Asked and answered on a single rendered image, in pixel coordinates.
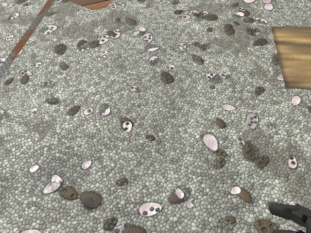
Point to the right robot hand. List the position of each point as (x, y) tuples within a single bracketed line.
[(297, 213)]

